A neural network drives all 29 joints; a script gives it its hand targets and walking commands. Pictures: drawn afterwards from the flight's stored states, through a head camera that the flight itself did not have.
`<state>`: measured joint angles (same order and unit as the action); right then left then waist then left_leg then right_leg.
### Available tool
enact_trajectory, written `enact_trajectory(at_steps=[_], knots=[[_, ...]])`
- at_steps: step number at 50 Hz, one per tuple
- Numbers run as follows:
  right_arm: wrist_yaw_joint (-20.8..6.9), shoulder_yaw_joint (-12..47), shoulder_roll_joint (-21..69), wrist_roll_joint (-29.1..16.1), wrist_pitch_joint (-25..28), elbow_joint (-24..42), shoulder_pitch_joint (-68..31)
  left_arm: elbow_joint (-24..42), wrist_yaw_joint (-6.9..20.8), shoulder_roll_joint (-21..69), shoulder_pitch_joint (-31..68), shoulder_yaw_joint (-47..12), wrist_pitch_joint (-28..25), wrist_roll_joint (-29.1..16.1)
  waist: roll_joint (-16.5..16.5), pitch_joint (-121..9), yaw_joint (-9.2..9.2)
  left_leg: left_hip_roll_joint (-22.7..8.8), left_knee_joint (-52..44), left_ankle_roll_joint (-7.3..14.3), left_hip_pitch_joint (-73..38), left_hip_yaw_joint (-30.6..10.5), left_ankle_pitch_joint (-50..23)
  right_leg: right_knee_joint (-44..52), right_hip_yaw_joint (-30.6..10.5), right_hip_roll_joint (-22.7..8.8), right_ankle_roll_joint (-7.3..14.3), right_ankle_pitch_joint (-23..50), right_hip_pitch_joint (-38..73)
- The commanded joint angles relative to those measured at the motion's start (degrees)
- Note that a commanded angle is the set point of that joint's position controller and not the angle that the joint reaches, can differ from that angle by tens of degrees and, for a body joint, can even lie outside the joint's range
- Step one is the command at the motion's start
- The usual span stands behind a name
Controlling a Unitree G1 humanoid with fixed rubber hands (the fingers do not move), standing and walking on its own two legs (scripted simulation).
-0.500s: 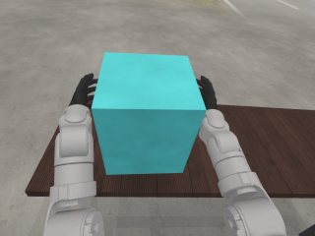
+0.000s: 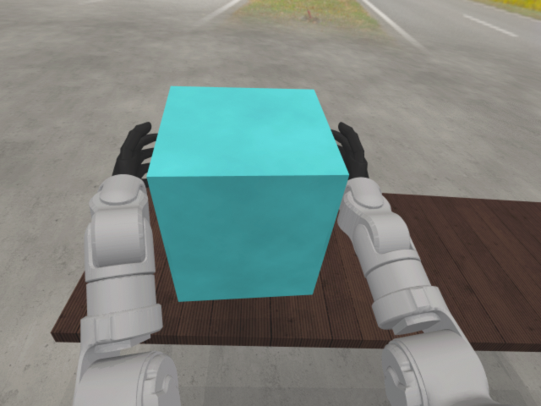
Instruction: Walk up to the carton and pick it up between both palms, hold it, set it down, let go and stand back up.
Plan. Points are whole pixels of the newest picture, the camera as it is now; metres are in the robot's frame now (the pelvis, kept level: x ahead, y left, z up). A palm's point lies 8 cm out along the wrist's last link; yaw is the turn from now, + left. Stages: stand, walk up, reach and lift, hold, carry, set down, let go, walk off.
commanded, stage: hold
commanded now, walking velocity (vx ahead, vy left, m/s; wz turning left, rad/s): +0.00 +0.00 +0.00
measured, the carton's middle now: (245, 196) +0.39 +0.01 +0.18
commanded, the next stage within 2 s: none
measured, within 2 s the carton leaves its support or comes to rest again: neither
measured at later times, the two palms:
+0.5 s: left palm (131, 185) +0.36 +0.17 +0.21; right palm (348, 181) +0.37 -0.13 +0.22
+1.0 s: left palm (129, 183) +0.36 +0.17 +0.22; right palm (348, 179) +0.37 -0.13 +0.22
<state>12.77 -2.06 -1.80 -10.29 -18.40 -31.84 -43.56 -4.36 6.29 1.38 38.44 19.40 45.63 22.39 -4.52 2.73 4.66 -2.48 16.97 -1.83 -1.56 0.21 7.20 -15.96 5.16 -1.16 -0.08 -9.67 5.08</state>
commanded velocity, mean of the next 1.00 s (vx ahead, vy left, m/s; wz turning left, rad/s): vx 0.00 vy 0.00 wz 0.00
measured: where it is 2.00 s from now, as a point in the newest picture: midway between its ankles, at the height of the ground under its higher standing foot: outside the picture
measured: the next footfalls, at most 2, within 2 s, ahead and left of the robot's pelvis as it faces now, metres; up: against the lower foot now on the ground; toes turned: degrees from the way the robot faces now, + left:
none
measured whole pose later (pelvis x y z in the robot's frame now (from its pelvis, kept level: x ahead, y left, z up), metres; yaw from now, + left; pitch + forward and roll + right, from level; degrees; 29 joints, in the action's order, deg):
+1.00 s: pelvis +0.01 +0.00 +0.00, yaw +0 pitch -11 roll +0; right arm 13.6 -0.2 -2.2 -11.5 -19.2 -29.1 -42.1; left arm -1.7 6.7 1.2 36.5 18.7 45.9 22.4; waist -4.7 3.5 4.9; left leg -2.5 17.2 -1.9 -2.0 -0.1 7.7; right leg -15.5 5.1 -0.9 0.0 -10.0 6.0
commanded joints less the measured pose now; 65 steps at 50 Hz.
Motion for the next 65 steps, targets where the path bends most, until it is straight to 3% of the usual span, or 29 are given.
enact_trajectory(at_steps=[1, 7, 17, 27, 53, 57, 58, 59, 65], knots=[[-6.62, 17.26, 29.38, -3.48, 2.10, 13.05, -37.34, 1.51, 7.49, 27.45, 31.57, -23.11, -3.17, -7.53, 4.93, -15.03, 0.71, 4.80, -2.31, 1.28, -2.15, 4.69, -5.33, 2.69, 1.47, 4.36, -2.00, 1.92, 0.25], [-6.56, 17.22, 29.83, -3.57, 2.48, 13.26, -38.55, 0.55, 7.78, 27.16, 32.06, -22.32, -3.43, -7.47, 4.25, -16.12, 0.54, 5.08, -1.93, 1.49, -2.39, 4.73, -5.71, 2.72, 1.45, 4.23, -2.38, 2.56, 0.62], [-5.61, 20.56, 30.40, -5.76, 2.53, 16.25, -36.08, 5.01, 7.52, 27.26, 30.55, -24.59, -3.88, -8.25, 5.32, -17.88, 0.98, 5.37, -0.04, 0.55, -4.84, 4.12, -12.02, 1.87, 1.43, 4.54, -2.76, 9.27, 2.39], [-5.68, 21.33, 29.47, -6.08, 2.46, 18.54, -35.32, 7.01, 7.15, 27.53, 29.18, -26.25, -3.43, -8.77, 5.77, -17.80, 0.91, 5.06, 0.20, 0.03, -5.55, 3.95, -13.51, 1.82, 1.71, 4.86, -2.33, 9.01, 2.16], [-5.47, 21.02, 29.63, -5.64, 1.73, 17.91, -35.08, 6.44, 7.54, 27.09, 29.27, -25.50, -3.28, -8.60, 5.19, -17.04, 0.83, 5.14, -0.34, 0.35, -5.04, 4.02, -11.96, 1.94, 1.50, 4.57, -2.60, 9.40, 2.21], [-5.66, 20.37, 29.70, -5.10, 1.81, 17.45, -35.65, 5.51, 7.92, 27.01, 29.55, -24.67, -3.15, -8.36, 4.49, -16.32, 0.44, 5.08, -1.25, 0.89, -3.85, 4.33, -9.31, 2.32, 1.36, 4.39, -2.56, 6.92, 1.83], [-5.96, 16.01, 27.04, -3.88, 1.61, 13.90, -33.40, 5.38, 7.92, 25.66, 31.63, -25.62, -3.35, -8.88, 6.53, -13.92, 3.84, 4.66, -1.87, 0.11, -3.53, 4.14, -7.13, 2.80, 1.47, 3.89, -2.51, 5.33, -0.42], [-6.33, 16.55, 27.29, -3.72, 1.85, 14.43, -34.51, 5.60, 7.89, 26.74, 30.98, -24.87, -3.18, -8.45, 6.40, -14.70, 2.24, 4.70, -2.12, 0.48, -3.59, 4.09, -6.49, 3.00, 1.38, 3.65, -2.31, 4.49, 0.12], [-6.20, 19.04, 27.85, -4.59, 3.11, 15.62, -35.10, 5.21, 7.73, 25.68, 29.54, -23.16, -3.45, -7.83, 4.89, -17.52, 1.26, 4.81, -0.61, 0.90, -5.56, 4.07, -11.39, 2.31, 1.71, 4.15, -2.51, 9.76, 2.41]])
